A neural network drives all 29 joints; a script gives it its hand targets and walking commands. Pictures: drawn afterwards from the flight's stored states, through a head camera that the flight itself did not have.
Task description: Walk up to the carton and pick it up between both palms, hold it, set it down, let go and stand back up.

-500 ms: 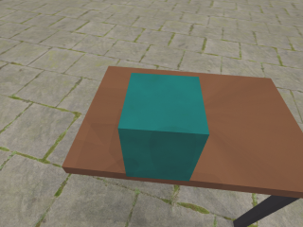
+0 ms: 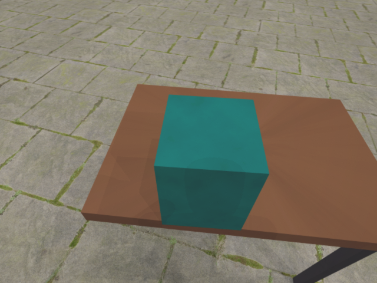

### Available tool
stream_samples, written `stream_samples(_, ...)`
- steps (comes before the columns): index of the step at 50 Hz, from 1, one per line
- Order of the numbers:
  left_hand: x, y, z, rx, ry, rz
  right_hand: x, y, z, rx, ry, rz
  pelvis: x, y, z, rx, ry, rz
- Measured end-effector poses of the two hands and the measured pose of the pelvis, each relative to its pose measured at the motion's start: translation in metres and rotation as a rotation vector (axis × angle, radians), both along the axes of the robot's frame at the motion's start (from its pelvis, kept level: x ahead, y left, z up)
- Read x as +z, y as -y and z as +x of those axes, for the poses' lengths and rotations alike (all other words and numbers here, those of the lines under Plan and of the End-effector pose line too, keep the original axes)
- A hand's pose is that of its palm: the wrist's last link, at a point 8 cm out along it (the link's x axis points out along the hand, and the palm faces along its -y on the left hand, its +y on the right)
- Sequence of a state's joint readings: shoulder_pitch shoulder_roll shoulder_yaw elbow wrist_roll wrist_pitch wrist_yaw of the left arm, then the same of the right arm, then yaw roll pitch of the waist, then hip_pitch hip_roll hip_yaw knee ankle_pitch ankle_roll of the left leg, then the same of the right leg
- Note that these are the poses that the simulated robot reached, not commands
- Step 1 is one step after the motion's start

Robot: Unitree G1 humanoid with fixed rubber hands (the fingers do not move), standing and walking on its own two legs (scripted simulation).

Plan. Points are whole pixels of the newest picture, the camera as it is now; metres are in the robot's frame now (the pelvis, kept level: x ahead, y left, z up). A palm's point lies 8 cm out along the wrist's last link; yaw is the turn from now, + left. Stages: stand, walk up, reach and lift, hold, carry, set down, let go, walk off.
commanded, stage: stand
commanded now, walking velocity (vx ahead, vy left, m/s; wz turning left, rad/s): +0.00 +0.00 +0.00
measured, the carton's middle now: (205, 164) +0.38 -0.03 +0.03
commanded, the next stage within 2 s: none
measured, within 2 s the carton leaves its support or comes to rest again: neither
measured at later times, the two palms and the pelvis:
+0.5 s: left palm out of the picture -0.04 +0.22 -0.15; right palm out of the picture -0.05 -0.19 -0.14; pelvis +0.00 +0.02 +0.00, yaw +0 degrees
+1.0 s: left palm out of the picture -0.05 +0.23 -0.15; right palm out of the picture -0.06 -0.17 -0.14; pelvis +0.00 +0.03 +0.00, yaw +0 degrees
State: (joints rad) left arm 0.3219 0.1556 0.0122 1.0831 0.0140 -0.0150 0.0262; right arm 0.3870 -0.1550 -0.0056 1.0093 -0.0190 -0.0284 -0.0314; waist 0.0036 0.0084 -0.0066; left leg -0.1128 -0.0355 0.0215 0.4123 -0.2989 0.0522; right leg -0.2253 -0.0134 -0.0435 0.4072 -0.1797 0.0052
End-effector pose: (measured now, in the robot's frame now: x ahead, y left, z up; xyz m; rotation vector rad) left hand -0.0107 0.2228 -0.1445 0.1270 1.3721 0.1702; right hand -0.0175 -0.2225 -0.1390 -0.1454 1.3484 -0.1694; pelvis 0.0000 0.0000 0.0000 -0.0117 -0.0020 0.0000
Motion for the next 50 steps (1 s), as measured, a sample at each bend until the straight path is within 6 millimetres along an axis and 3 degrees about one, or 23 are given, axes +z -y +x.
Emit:
stream_samples(24,-0.007,0.004,-0.029,0.019,-0.123,-0.039,-0.005,-0.036,-0.033,-0.03,-0.113,0.039,0.0,-0.015,0.0,-0.003,0.014,0.002)
stream_samples(50,-0.007,-0.003,-0.038,0.029,-0.169,-0.046,-0.005,-0.052,-0.039,-0.04,-0.145,0.048,0.0,-0.027,0.003,0.001,0.011,0.005)
